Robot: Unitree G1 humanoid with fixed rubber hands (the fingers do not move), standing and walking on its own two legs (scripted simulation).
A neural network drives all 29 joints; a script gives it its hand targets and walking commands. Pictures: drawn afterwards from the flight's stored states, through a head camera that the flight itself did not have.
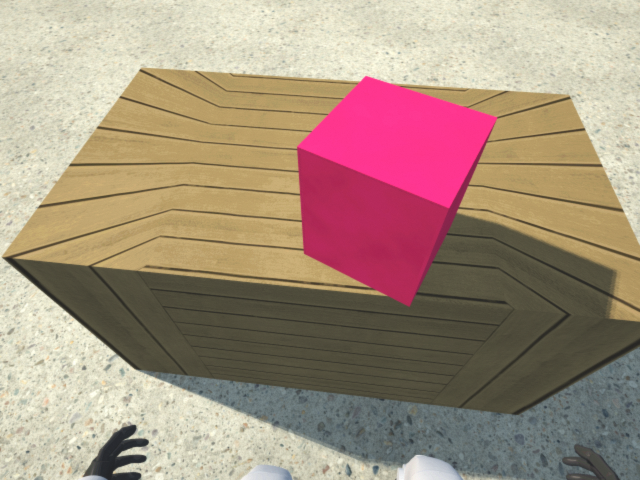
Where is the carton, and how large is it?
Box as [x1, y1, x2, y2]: [297, 76, 497, 306]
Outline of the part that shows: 365,76 297,146 304,253 409,306 450,226 497,117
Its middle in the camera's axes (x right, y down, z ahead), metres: +0.11 -0.07 +0.63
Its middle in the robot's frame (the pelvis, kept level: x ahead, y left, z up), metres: +0.52 -0.06 +0.01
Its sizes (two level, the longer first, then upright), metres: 0.210 0.200 0.250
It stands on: a pedestal, 0.63 m high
